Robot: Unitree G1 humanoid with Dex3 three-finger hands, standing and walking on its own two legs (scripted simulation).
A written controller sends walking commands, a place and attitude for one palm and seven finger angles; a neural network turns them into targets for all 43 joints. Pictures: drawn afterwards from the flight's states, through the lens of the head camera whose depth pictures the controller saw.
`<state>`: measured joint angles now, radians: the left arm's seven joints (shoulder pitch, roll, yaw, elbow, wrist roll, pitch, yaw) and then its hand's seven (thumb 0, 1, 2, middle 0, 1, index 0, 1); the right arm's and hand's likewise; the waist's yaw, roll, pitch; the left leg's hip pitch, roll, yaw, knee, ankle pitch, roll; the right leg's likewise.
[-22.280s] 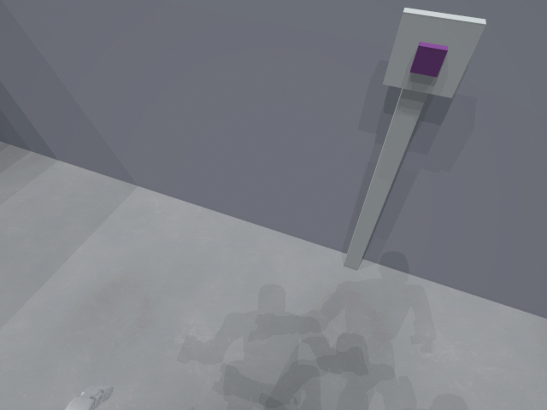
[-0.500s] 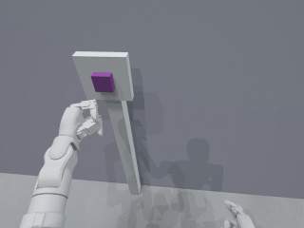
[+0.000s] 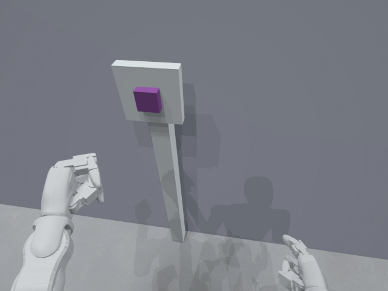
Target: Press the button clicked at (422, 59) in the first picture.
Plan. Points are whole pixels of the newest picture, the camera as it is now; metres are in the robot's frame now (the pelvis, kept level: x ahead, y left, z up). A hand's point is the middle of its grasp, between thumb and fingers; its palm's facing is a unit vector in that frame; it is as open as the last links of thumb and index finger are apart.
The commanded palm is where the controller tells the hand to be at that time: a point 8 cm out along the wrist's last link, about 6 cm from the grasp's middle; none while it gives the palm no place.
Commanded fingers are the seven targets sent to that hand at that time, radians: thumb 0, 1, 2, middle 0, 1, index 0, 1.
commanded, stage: draw the hand back to the body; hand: left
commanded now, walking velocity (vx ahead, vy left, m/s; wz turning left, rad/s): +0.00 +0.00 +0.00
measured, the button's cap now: (148, 99) +0.51 +0.17 +0.15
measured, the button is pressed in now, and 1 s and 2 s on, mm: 0 0 0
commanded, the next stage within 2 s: step back with the hand held close in 0.78 s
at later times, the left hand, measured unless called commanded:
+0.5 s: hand (48, 202) +0.20 +0.26 +0.16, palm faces +0.38 -0.85 -0.37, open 3.1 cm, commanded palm +0.15 +0.30 +0.18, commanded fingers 0.00 0.90 0.90 -1.30 -1.50 -1.30 -1.50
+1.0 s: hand (36, 199) +0.20 +0.27 +0.17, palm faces +0.42 -0.81 -0.41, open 3.1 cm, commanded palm +0.15 +0.30 +0.17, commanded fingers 0.00 0.90 0.90 -1.30 -1.50 -1.30 -1.50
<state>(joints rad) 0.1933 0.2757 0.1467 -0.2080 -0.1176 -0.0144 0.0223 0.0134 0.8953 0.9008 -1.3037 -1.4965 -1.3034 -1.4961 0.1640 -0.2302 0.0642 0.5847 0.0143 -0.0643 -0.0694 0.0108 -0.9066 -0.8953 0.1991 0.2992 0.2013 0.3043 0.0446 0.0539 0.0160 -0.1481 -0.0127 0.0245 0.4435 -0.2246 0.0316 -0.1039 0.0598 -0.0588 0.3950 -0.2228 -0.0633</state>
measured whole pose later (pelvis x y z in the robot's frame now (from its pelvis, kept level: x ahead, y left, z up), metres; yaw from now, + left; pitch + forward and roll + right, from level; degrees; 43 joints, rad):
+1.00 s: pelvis +0.01 +0.02 +0.00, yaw +0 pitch -3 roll -1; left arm 0.51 0.35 0.33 -0.46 -0.06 -0.12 0.10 0.01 0.89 0.90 -1.31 -1.50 -1.31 -1.50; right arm 0.20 -0.22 0.04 0.58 0.00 -0.03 -0.05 0.01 -0.91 -0.89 0.20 0.30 0.20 0.30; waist 0.06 0.07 0.01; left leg -0.14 -0.03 0.03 0.44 -0.24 0.06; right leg -0.08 0.05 -0.05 0.35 -0.22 -0.03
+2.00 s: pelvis -0.11 +0.05 +0.00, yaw -2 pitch +7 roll -5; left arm 0.62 0.41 0.38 -0.65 -0.04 -0.26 0.14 0.01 0.89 0.90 -1.31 -1.50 -1.31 -1.50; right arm 0.20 -0.15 0.02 0.61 -0.03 -0.11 -0.04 0.01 -0.90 -0.89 0.20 0.30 0.20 0.30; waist 0.02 -0.02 -0.07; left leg -0.48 0.00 0.04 0.31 0.04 0.09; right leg -0.16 0.07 0.01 0.65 -0.52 -0.01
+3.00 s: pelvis -0.27 +0.09 -0.02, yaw +0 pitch -2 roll +0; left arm 0.51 0.34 0.33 -0.55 -0.01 -0.18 0.17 0.02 0.89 0.90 -1.31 -1.50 -1.31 -1.50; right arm 0.23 -0.19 0.00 0.65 -0.02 -0.11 -0.09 0.01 -0.91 -0.89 0.20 0.30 0.20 0.30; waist 0.01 -0.06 0.03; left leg -0.31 0.03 0.06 0.60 -0.25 0.01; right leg -0.30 -0.01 -0.01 0.80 -0.47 0.00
